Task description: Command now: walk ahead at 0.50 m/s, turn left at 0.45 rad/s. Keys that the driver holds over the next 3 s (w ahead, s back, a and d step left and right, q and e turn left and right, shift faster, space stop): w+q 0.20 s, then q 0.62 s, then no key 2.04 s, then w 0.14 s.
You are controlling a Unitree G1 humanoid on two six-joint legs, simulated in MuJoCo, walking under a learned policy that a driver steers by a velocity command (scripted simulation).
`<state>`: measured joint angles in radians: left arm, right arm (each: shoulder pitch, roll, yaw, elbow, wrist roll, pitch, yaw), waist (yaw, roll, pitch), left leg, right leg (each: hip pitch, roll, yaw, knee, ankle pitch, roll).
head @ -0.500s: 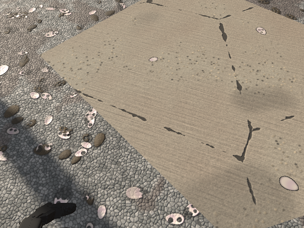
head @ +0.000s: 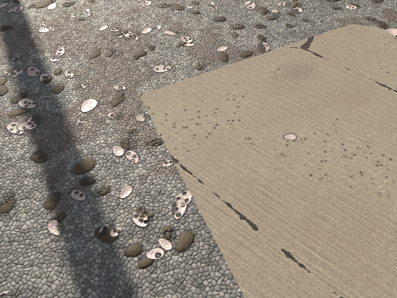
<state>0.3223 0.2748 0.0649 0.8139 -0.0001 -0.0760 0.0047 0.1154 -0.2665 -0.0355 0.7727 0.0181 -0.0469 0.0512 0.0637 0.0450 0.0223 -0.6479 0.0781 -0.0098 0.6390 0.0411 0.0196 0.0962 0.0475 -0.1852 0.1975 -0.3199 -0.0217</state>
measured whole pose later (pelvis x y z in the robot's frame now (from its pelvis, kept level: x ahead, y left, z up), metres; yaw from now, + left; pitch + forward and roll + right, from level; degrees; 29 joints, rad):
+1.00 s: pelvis +0.33 +0.06 +0.00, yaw +34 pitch +1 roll -1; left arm 0.13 0.31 0.06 0.77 0.00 0.02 0.01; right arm 0.20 -0.29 -0.06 0.64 -0.01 0.06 -0.01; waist 0.02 -0.02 0.05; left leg -0.29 0.01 0.00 0.57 -0.29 0.02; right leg -0.36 -0.08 -0.12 0.58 -0.30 0.02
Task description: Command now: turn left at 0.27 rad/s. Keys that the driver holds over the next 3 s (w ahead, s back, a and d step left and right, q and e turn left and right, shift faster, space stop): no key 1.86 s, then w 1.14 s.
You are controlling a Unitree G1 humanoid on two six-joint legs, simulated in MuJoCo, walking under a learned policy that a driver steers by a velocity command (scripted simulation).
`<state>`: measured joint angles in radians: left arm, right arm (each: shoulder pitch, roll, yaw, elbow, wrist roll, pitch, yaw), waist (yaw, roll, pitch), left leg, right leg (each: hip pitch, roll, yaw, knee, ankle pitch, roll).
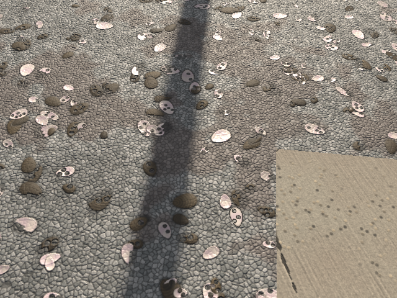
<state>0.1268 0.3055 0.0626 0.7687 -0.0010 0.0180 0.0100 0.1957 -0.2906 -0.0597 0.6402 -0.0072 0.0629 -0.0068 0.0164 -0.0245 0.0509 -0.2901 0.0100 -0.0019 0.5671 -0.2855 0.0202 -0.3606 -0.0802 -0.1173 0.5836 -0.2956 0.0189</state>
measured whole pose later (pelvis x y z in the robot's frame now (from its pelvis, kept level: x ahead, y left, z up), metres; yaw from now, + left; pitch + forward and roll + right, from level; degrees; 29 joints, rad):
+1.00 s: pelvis +0.00 -0.01 +0.01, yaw +1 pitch -2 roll +0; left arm 0.18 0.23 0.01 1.06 0.01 0.00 0.03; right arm 0.19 -0.23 -0.04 1.04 0.00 0.01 -0.04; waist 0.00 0.00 0.04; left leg -0.20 0.00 -0.02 0.47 -0.24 0.00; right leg -0.17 -0.01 0.00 0.47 -0.27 0.01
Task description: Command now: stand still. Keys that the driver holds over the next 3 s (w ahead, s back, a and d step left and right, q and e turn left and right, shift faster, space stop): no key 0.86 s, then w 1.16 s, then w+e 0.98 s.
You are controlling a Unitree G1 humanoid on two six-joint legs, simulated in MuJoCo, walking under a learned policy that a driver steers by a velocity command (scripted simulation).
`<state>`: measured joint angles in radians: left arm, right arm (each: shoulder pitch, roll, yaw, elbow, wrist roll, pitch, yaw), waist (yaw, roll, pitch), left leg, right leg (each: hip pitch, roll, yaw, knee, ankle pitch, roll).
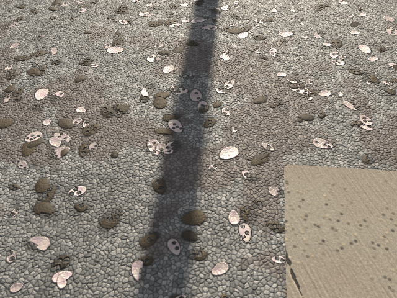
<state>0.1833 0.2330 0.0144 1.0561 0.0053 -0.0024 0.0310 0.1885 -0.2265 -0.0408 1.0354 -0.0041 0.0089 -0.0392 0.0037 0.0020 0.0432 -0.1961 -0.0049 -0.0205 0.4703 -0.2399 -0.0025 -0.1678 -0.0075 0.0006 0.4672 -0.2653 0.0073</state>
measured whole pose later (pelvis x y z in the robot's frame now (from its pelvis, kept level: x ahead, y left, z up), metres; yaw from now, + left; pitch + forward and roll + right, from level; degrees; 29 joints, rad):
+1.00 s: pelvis +0.02 +0.00 +0.00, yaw +0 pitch +0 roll +0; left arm 0.33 0.19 0.02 1.10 -0.02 -0.02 0.04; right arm 0.29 -0.19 -0.02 1.12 0.01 -0.01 -0.04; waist 0.00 0.00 0.00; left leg -0.25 0.00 -0.02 0.58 -0.41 0.03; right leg -0.21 0.00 0.01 0.56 -0.40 -0.03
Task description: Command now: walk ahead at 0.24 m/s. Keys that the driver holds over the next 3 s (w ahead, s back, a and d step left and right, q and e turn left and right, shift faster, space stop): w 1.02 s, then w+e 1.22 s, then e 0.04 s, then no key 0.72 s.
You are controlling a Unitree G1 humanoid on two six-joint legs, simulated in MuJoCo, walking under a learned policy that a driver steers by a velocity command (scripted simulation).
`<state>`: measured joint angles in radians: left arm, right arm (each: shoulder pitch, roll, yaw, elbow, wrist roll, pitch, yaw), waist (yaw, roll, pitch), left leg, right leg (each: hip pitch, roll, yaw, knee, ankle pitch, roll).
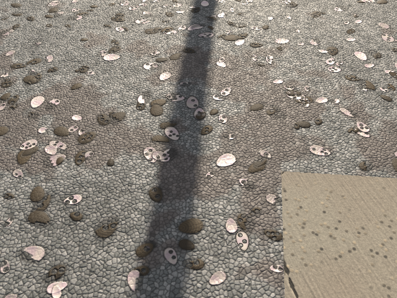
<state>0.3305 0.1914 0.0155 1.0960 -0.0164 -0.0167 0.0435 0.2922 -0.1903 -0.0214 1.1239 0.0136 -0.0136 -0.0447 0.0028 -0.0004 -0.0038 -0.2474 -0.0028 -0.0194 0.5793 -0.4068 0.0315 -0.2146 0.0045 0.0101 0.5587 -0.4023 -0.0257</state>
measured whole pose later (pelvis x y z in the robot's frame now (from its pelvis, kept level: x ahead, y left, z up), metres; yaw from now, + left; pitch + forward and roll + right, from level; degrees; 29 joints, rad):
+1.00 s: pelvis +0.48 -0.02 +0.01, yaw +0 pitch +2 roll -2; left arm 0.38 0.23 0.04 1.02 -0.01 -0.09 0.00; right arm 0.06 -0.24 -0.05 0.87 0.01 -0.09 0.00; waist 0.08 0.04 0.00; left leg -0.67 0.12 -0.02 0.61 0.09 0.01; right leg 0.02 0.08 -0.05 0.18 -0.23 -0.06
